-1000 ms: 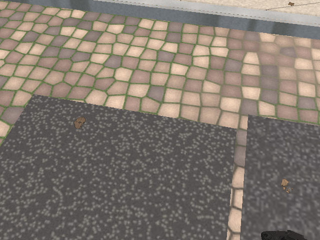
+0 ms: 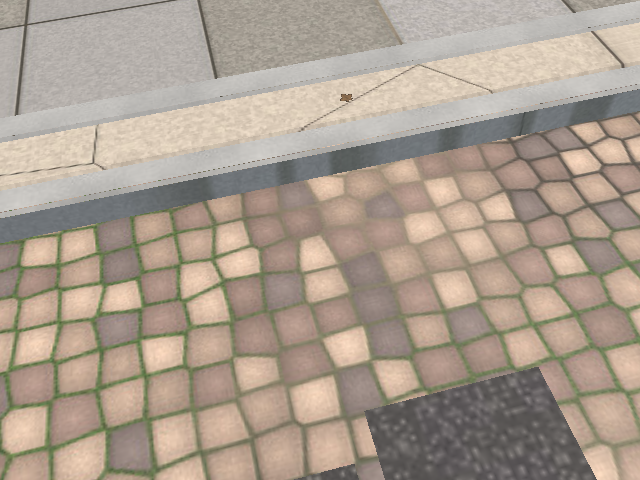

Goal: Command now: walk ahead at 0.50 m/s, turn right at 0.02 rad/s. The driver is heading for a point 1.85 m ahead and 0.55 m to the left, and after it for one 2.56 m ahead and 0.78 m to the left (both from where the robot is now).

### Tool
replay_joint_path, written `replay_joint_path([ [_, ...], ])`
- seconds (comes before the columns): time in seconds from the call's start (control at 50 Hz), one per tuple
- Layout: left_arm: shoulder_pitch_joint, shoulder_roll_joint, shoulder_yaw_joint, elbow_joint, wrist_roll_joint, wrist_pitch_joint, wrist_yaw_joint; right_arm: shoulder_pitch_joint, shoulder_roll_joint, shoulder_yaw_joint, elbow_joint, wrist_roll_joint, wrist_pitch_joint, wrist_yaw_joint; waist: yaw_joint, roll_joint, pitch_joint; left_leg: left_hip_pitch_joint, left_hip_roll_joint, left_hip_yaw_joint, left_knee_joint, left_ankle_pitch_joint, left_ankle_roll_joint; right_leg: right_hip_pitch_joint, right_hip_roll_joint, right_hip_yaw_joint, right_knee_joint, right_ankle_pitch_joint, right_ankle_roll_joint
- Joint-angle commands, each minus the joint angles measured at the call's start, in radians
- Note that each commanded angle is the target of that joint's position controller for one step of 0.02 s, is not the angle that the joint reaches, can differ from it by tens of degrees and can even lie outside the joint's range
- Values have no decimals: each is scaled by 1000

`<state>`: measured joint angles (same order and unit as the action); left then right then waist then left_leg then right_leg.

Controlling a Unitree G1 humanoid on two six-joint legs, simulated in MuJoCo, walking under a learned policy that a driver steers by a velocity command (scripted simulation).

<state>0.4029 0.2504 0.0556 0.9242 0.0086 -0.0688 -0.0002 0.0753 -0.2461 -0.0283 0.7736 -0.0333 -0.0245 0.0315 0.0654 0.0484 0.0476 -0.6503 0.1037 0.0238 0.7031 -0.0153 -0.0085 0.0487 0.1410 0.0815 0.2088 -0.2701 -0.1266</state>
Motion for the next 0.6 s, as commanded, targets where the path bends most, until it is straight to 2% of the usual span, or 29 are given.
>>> replay_joint_path([
  [0.02,83,136,20,-12,14,-12,10,-147,-67,-6,-104,9,-24,5,31,-124,25,-8,-46,51,-97,6,48,69,-293,75,-4,653,-55],
  [0.06,41,150,19,-12,22,-17,17,-80,-85,-13,-89,12,-28,3,-21,-136,12,107,-87,59,-146,-73,94,82,-314,32,50,846,-35],
  [0.08,25,162,20,-11,27,-19,21,-4,-103,-21,-65,14,-29,-4,-57,-144,-24,196,-122,65,-152,-120,115,94,-318,13,125,991,-23],
  [0.1,12,171,22,-9,34,-16,22,117,-125,-33,-25,15,-32,-12,-111,-137,-83,310,-160,71,-173,-155,138,103,-309,-11,271,1084,-13],
  [0.12,-7,176,21,-13,30,-13,22,272,-136,-42,25,7,-39,-19,-186,-109,-156,495,-156,57,-237,-107,165,34,-281,-52,471,1021,1],
  [0.14,3,141,8,-43,25,-18,23,429,-205,-62,55,-12,-41,-31,-229,-8,-264,731,40,-182,-231,-154,222,-158,-231,-96,770,686,16],
  [0.16,120,65,-2,-54,-2,-20,5,417,-290,-86,64,-13,-34,-24,-131,246,-321,955,268,-727,-346,-146,399,-554,-13,-118,1121,-176,71],
  [0.18,44,130,3,-61,30,-23,6,320,-224,-77,52,28,-26,-8,-117,79,-241,884,232,-783,-424,-258,378,-666,-77,4,1174,-176,52],
  [0.2,-50,141,5,-88,25,-32,0,236,-176,-66,31,31,-22,-5,-103,10,-109,743,205,-613,-436,-244,355,-697,-130,3,1136,-79,54],
  [0.22,-99,132,0,-105,24,-39,-4,212,-139,-57,32,24,-24,-3,-91,-55,-56,644,161,-522,-458,-132,331,-676,-162,-7,1078,-34,60],
  [0.24,-115,121,-2,-116,29,-32,-7,215,-128,-53,40,23,-28,-8,-70,-63,-27,576,119,-453,-466,-33,310,-648,-184,-9,1029,-26,72],
  [0.26,-103,108,-7,-123,37,-16,-10,218,-114,-47,53,27,-32,-13,-44,-44,-33,526,81,-397,-479,29,291,-604,-198,-13,985,-21,90],
  [0.3,-97,89,-13,-135,43,8,-14,250,-135,-53,65,35,-46,-16,-33,-14,-49,492,51,-345,-493,102,290,-583,-205,-33,920,-30,120],
  [0.34,-147,81,-19,-158,43,21,-16,275,-160,-61,69,36,-47,-19,-40,-7,-34,457,28,-320,-518,71,292,-612,-213,-56,845,4,149],
  [0.4,-293,79,-23,-213,40,26,-18,330,-162,-65,73,36,-40,-21,-84,1,5,462,2,-319,-540,40,266,-680,-221,-72,684,129,181],
  [0.46,-388,72,-30,-247,32,23,-22,383,-168,-71,76,36,-36,-24,-127,14,-8,528,-12,-325,-504,82,234,-693,-204,-71,557,227,188],
  [0.52,-470,73,-36,-282,26,15,-24,424,-171,-74,74,27,-31,-30,-158,22,-13,597,-4,-353,-449,163,230,-697,-177,-70,471,235,182],
  [0.56,-497,81,-38,-302,21,7,-24,426,-179,-78,64,18,-28,-35,-162,31,-17,627,10,-381,-404,217,223,-668,-159,-63,416,210,170],
  [0.6,-444,104,-32,-299,18,-2,-20,378,-195,-83,43,15,-27,-42,-121,44,-27,604,19,-411,-358,236,192,-546,-143,-47,339,162,148],
])
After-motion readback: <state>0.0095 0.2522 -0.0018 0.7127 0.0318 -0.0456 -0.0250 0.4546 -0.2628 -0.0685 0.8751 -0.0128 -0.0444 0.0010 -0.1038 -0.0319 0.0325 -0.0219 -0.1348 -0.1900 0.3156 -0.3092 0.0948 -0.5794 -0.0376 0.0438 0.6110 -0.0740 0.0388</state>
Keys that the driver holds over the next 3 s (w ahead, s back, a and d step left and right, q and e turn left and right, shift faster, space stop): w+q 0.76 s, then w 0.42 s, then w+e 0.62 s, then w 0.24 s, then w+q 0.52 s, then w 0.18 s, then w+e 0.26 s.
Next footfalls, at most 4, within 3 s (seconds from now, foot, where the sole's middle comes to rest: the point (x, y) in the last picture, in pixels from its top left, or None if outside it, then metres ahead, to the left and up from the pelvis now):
0.12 left None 0.25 0.11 -0.78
0.66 right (374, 426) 0.57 -0.01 -0.78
1.18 left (238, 366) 0.69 0.30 -0.78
1.70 right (280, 252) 1.02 0.24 -0.78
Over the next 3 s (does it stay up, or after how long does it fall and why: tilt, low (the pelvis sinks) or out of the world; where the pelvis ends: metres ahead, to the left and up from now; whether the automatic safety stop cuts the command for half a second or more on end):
stays up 1.61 0.51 0.09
